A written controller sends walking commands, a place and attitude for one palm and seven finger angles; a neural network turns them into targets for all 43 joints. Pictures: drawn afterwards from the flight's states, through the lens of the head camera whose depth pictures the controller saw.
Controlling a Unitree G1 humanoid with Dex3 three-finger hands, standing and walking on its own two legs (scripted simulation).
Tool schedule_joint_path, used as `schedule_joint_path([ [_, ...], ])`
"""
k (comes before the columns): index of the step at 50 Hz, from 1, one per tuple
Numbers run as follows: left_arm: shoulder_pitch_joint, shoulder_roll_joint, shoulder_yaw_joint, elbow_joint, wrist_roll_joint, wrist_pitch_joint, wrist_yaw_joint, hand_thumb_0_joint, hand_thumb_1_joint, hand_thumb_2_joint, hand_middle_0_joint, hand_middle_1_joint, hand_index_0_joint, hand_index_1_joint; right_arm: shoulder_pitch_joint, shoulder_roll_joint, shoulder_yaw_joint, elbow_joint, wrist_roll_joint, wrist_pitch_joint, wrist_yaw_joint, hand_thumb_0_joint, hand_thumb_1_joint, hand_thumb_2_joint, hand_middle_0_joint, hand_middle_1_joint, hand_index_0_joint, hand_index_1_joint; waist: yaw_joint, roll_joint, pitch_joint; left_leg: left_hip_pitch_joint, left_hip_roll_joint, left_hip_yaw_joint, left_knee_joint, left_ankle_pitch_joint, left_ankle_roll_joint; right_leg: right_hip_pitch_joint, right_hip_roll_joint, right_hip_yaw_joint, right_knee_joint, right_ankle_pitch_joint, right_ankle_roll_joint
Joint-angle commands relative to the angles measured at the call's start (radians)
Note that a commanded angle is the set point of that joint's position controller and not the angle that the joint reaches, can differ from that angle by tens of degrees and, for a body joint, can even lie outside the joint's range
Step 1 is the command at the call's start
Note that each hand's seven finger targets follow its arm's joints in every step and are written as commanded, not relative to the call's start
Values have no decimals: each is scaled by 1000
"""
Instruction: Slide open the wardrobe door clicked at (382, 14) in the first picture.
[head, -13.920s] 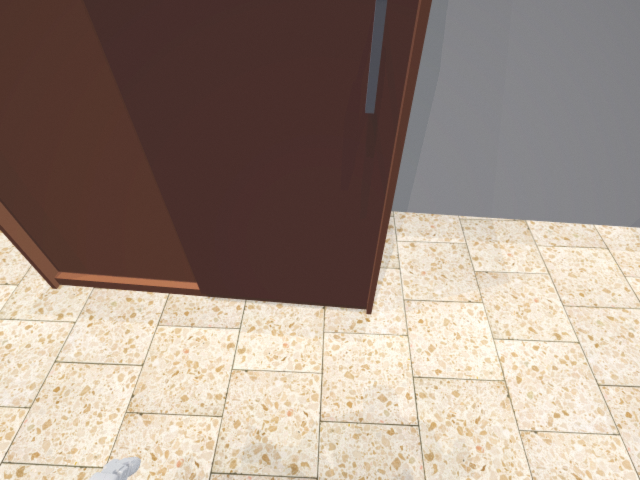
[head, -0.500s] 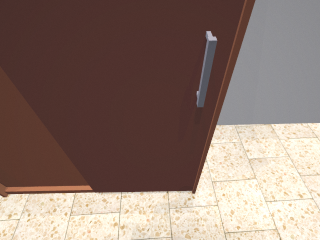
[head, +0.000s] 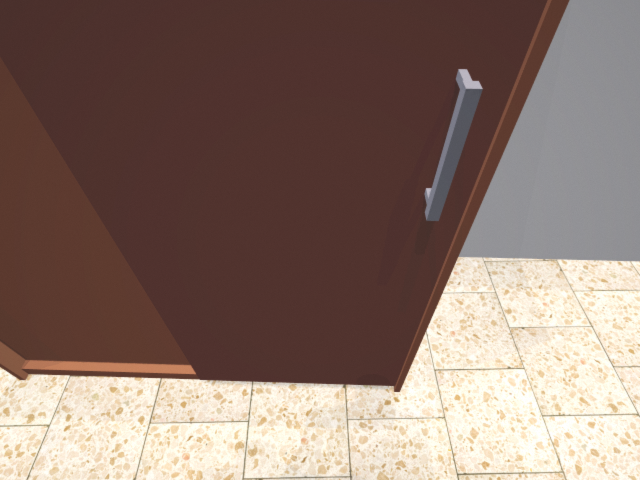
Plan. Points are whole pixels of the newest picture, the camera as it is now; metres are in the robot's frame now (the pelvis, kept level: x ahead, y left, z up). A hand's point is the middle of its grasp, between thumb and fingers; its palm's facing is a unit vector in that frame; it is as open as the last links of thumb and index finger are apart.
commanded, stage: come to a stop and stand still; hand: right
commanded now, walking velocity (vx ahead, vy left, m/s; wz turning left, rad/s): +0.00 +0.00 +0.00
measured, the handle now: (446, 152) +0.49 -0.13 +0.17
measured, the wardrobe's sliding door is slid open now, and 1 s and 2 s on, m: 0.00 0.00 0.00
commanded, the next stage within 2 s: look again from close up in 1.12 s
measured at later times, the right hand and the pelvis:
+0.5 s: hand out of the picture -0.01 -0.16 -0.18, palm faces +0.02 +0.98 -0.19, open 7.4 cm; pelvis +0.00 +0.00 -0.01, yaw +0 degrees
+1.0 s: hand out of the picture +0.01 -0.21 -0.18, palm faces -0.01 +0.98 -0.20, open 7.4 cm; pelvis +0.01 -0.03 +0.00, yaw +1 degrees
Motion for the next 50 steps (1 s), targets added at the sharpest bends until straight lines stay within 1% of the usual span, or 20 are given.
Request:
schedule_joint_path([
  [1,51,94,10,-25,-4,-14,12,0,900,900,-200,-300,-200,-300,90,-76,-11,-12,0,-21,-10,0,-900,-900,200,300,200,300,-12,-28,36,-92,150,-105,-100,253,-22,77,-91,71,-62,167,-16],
  [7,40,89,11,-18,-6,-14,12,0,900,900,-200,-300,-200,-300,114,-68,-8,1,-2,-28,-17,0,-900,-900,200,300,200,300,-11,20,25,-76,156,-107,-104,318,-30,95,-88,61,-65,168,-11],
  [14,31,83,7,-13,-6,-12,11,0,900,900,-200,-300,-200,-300,134,-62,-6,9,-5,-28,-20,0,-900,-900,200,300,200,300,-18,-13,75,-99,153,-111,-126,267,-29,88,-85,60,-78,149,-10],
  [15,-92,118,13,-91,-13,-32,-2,0,900,900,-200,-300,-200,-300,206,-95,-12,32,-24,-65,-58,0,-900,-900,200,300,200,300,-56,37,75,-95,228,-217,-118,874,-113,-25,-61,11,203,131,0],
  [16,-36,73,13,-130,-10,-16,-7,0,900,900,-200,-300,-200,-300,166,-136,-20,-19,-16,-69,-54,0,-900,-900,200,300,200,300,3,46,27,-29,273,-221,-71,879,-84,-92,-17,60,237,-131,-23],
  [17,-23,71,20,-124,-6,-13,-7,0,900,900,-200,-300,-200,-300,133,-119,-13,-39,-16,-67,-44,0,-900,-900,200,300,200,300,11,-30,12,-31,264,-192,-52,821,-30,-93,-21,49,247,-148,-29],
  [18,-7,60,17,-119,-8,-14,-10,0,900,900,-200,-300,-200,-300,123,-116,-12,-44,-17,-68,-42,0,-900,-900,200,300,200,300,20,2,-7,-26,245,-172,-57,720,23,-98,-28,35,226,-144,-23],
  [19,4,56,12,-125,-6,-19,-14,0,900,900,-200,-300,-200,-300,119,-113,-16,-53,-14,-74,-40,0,-900,-900,200,300,200,300,12,-32,-52,18,236,-158,-21,794,48,-65,-15,20,181,-104,-17],
  [20,22,58,12,-130,-8,-22,-12,0,900,900,-200,-300,-200,-300,117,-121,-16,-60,-12,-74,-39,0,-900,-900,200,300,200,300,19,22,-90,34,218,-146,7,764,51,-30,-10,28,134,-66,-22],
  [21,33,70,13,-125,-8,-25,-9,0,900,900,-200,-300,-200,-300,106,-111,-12,-64,-8,-69,-39,0,-900,-900,200,300,200,300,20,46,-89,9,201,-137,19,690,43,6,-14,34,89,-20,-24],
  [23,41,103,16,-126,-6,-29,-2,0,900,900,-200,-300,-200,-300,93,-84,-6,-74,-3,-55,-37,0,-900,-900,200,300,200,300,14,27,-46,-83,159,-133,4,431,19,47,-58,76,44,94,-40],
  [24,41,109,16,-124,-3,-32,0,0,900,900,-200,-300,-200,-300,95,-77,-5,-76,-6,-51,-36,0,-900,-900,200,300,200,300,6,-13,-6,-101,143,-122,1,379,12,37,-74,82,39,144,-48],
  [25,27,112,12,-117,-3,-29,1,0,900,900,-200,-300,-200,-300,86,-88,-4,-72,-4,-41,-34,0,-900,-900,200,300,200,300,0,-91,33,-110,134,-117,-1,294,8,17,-73,96,22,148,-50],
  [26,15,109,9,-119,-3,-27,1,0,900,900,-200,-300,-200,-300,89,-96,-4,-70,-5,-35,-32,0,-900,-900,200,300,200,300,-10,-92,59,-114,126,-117,-10,228,5,-4,-73,111,4,133,-55],
  [27,6,112,8,-125,-4,-26,1,0,900,900,-200,-300,-200,-300,96,-98,-3,-70,-6,-32,-31,0,-900,-900,200,300,200,300,-16,-76,80,-120,122,-125,-25,188,3,-21,-71,112,-10,106,-57],
  [28,5,118,8,-127,-4,-25,0,0,900,900,-200,-300,-200,-300,94,-103,-2,-68,-6,-30,-29,0,-900,-900,200,300,200,300,-16,-33,94,-128,122,-125,-35,150,2,-29,-68,112,-18,74,-54],
  [32,12,136,5,-123,-1,-25,-3,0,900,900,-200,-300,-200,-300,75,-110,2,-73,-5,-24,-24,0,-900,-900,200,300,200,300,-17,-9,106,-139,119,-126,-53,50,-1,-28,-64,122,-52,29,-58],
  [35,14,146,3,-119,0,-30,-2,0,900,900,-200,-300,-200,-300,69,-122,-1,-78,-5,-21,-21,0,-900,-900,200,300,200,300,-22,-39,65,-107,119,-116,-39,61,-4,-14,-68,130,-64,59,-63],
  [42,12,159,3,-104,-1,-34,-1,0,900,900,-200,-300,-200,-300,54,-133,-2,-72,-3,-16,-16,0,-900,-900,200,300,200,300,-25,-36,27,-84,127,-106,-28,84,-9,8,-75,136,-78,90,-69],
  [50,16,160,5,-74,-6,-39,4,0,900,900,-200,-300,-200,-300,62,-139,-1,-47,-3,-20,-19,0,-900,-900,200,300,200,300,-24,-25,-9,-55,143,-102,-16,209,-15,59,-75,121,-47,234,-70],
])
